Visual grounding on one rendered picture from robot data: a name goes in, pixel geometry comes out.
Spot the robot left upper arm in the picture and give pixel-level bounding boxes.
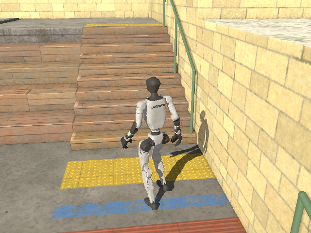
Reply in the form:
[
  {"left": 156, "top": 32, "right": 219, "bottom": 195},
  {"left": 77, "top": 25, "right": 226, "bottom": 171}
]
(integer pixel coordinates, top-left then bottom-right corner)
[{"left": 135, "top": 100, "right": 147, "bottom": 129}]

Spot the right robot forearm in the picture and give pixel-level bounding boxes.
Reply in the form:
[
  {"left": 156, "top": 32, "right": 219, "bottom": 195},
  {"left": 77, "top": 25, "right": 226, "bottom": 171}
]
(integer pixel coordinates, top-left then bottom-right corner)
[{"left": 173, "top": 118, "right": 181, "bottom": 134}]

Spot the robot left foot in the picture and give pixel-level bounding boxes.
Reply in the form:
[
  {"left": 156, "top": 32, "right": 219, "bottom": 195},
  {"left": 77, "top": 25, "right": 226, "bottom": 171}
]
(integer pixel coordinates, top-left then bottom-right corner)
[{"left": 144, "top": 198, "right": 157, "bottom": 210}]

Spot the robot left thigh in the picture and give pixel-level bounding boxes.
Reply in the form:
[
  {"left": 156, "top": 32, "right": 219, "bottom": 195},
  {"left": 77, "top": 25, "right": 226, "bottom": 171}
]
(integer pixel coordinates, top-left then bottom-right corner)
[{"left": 138, "top": 138, "right": 152, "bottom": 178}]

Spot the robot right upper arm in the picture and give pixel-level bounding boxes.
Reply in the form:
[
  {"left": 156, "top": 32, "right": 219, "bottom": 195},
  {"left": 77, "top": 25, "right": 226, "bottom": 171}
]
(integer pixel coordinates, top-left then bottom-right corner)
[{"left": 163, "top": 96, "right": 179, "bottom": 121}]

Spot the right robot hand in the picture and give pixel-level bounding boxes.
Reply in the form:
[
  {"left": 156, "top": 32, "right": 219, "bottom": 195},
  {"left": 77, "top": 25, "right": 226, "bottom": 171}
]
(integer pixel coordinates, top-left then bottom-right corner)
[{"left": 171, "top": 133, "right": 182, "bottom": 146}]

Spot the left robot hand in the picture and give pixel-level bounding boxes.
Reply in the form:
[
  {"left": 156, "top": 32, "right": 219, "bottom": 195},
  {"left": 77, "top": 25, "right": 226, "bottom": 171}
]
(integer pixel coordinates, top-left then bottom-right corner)
[{"left": 121, "top": 137, "right": 132, "bottom": 149}]

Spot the left robot forearm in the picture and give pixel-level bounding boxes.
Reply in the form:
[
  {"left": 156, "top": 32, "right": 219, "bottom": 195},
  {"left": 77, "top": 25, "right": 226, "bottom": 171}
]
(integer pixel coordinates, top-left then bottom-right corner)
[{"left": 124, "top": 121, "right": 138, "bottom": 141}]

